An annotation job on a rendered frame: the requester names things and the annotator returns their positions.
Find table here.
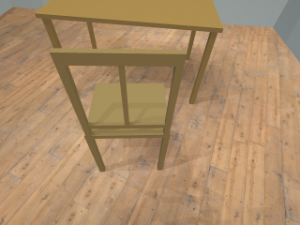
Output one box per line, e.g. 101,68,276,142
35,0,224,104

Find chair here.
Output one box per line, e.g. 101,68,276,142
50,48,188,173

